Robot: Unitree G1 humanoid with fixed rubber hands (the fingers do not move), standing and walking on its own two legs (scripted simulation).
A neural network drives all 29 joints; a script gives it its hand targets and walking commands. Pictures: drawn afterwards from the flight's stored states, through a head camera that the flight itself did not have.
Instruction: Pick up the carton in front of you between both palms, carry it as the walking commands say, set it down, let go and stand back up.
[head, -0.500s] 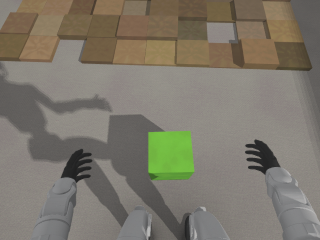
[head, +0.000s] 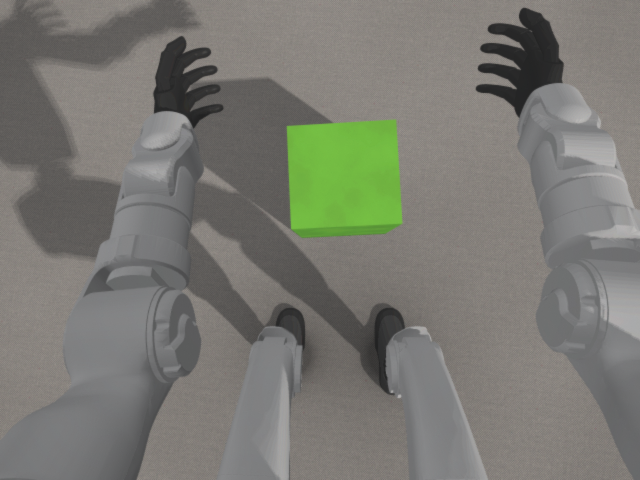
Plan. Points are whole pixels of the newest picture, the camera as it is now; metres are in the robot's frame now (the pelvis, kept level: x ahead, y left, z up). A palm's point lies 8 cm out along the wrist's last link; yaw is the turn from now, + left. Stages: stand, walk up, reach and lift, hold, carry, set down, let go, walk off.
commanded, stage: reach and lift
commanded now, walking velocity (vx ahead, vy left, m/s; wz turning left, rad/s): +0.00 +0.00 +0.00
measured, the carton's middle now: (342, 187) +0.52 +0.00 -0.53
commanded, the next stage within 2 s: none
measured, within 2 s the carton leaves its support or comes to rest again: leaves its support in 1.76 s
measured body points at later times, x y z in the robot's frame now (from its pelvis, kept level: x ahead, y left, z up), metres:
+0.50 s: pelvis +0.01 +0.00 -0.16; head +0.36 +0.00 +0.12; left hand +0.52 +0.20 -0.33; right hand +0.53 -0.20 -0.33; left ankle +0.09 +0.13 -0.62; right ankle +0.09 -0.12 -0.62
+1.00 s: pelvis -0.02 +0.01 -0.28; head +0.35 +0.00 -0.04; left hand +0.52 +0.18 -0.47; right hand +0.54 -0.18 -0.47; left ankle +0.09 +0.13 -0.62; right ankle +0.09 -0.12 -0.62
